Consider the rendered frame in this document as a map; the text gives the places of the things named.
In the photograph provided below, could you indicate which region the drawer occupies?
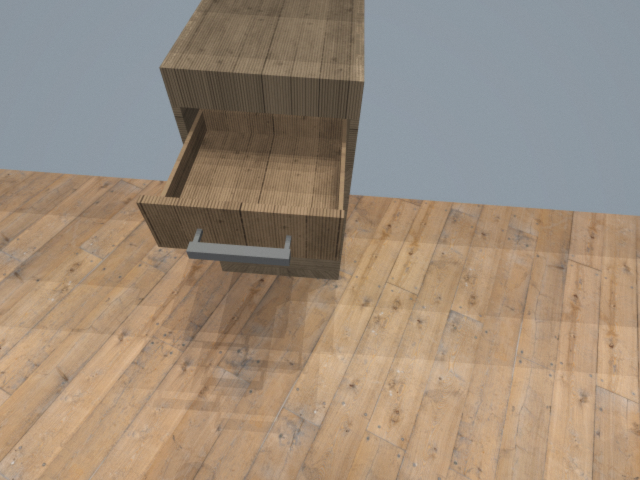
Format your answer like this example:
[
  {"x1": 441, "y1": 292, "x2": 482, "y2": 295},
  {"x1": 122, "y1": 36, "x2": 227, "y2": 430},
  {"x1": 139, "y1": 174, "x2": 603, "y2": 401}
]
[{"x1": 136, "y1": 109, "x2": 347, "y2": 261}]

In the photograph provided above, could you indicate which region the cabinet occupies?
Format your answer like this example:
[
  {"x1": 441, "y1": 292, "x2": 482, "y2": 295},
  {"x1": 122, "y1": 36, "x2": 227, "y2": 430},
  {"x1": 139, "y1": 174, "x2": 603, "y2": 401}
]
[{"x1": 159, "y1": 0, "x2": 364, "y2": 280}]

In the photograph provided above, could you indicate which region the handle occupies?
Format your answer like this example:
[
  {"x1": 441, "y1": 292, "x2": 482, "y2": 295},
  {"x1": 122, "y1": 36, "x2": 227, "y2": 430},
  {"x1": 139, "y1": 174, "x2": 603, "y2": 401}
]
[{"x1": 186, "y1": 229, "x2": 291, "y2": 266}]

